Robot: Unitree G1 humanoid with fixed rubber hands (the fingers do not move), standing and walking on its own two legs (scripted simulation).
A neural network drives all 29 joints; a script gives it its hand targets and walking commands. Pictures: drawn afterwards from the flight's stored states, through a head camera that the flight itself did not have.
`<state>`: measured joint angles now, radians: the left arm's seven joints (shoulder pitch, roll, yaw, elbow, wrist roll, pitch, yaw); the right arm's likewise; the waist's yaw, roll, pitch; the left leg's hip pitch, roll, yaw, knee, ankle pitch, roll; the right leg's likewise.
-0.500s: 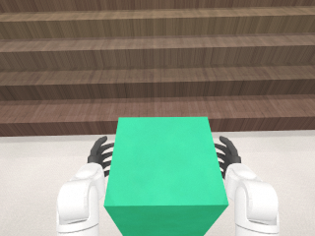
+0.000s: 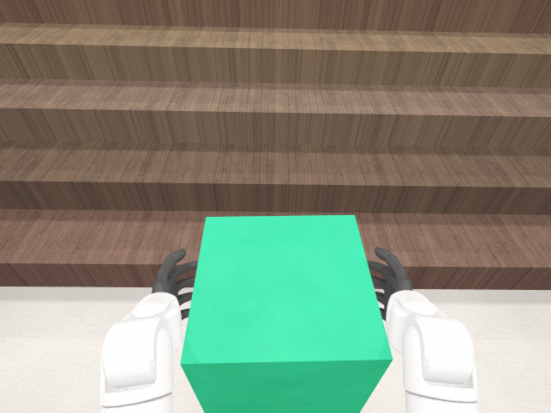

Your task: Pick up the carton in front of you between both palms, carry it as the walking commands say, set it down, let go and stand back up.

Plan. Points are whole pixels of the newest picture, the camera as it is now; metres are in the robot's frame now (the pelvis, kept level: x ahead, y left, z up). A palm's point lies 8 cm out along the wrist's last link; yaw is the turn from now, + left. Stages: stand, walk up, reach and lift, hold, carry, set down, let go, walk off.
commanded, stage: carry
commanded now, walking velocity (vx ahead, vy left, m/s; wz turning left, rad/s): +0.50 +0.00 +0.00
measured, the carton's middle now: (281, 324) +0.27 +0.00 +0.01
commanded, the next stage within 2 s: none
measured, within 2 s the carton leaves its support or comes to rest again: neither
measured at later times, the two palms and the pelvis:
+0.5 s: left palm (215, 112) +0.63 +0.13 +0.14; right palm (367, 114) +0.65 -0.17 +0.14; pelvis +0.33 -0.03 +0.00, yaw +2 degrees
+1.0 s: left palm (233, 34) +1.02 +0.12 +0.16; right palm (343, 38) +1.00 -0.18 +0.16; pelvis +0.62 -0.01 +0.02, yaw +0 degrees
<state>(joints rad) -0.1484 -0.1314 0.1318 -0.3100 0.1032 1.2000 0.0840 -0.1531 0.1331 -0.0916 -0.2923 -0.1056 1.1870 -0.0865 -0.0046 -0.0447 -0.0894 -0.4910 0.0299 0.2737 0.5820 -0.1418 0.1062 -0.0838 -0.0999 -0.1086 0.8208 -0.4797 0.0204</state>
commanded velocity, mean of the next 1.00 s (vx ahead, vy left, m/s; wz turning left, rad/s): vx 0.50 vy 0.00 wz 0.00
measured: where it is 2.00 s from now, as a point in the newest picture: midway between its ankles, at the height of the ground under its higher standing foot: (291, 160)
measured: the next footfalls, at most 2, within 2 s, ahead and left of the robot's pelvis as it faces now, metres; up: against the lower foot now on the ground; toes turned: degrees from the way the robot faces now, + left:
right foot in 0.42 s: +0.46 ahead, -0.11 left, +0.00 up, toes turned -10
left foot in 0.84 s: +0.68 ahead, +0.07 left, +0.00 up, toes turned +7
